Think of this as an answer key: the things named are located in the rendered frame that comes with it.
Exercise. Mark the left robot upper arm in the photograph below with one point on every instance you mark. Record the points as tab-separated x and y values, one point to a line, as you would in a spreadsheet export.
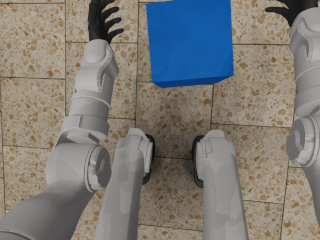
74	173

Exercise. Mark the right robot forearm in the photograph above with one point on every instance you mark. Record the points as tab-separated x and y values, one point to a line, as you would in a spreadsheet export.
304	44

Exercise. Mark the robot left hand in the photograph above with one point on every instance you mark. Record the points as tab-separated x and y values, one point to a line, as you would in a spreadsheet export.
97	28

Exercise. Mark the carton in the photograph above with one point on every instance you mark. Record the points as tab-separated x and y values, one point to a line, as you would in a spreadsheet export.
190	42

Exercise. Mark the robot shin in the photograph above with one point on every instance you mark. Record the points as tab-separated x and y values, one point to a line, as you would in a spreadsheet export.
220	133
132	131

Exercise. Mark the left robot forearm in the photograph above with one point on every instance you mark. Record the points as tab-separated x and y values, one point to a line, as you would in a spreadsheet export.
86	122

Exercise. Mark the robot right hand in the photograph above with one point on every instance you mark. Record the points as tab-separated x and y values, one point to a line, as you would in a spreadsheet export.
294	8

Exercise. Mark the right robot upper arm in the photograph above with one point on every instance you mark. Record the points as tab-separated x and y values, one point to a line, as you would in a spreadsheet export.
303	148

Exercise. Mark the robot left shin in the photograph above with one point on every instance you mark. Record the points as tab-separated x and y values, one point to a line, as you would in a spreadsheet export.
132	131

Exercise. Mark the robot right shin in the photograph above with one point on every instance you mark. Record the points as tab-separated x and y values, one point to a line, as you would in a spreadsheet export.
220	133

